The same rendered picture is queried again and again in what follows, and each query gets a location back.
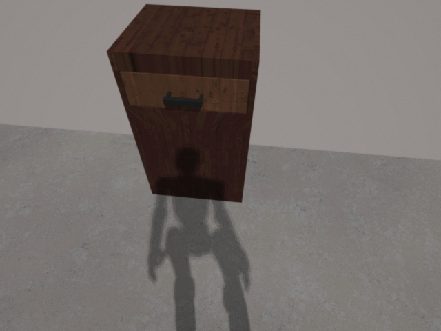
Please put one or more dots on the cabinet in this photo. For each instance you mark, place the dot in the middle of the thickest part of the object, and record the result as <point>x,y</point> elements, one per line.
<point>191,153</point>

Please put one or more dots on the drawer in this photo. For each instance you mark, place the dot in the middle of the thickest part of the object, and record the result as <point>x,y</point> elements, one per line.
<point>219,94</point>

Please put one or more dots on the handle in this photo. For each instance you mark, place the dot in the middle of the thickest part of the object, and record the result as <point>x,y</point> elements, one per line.
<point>180,101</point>

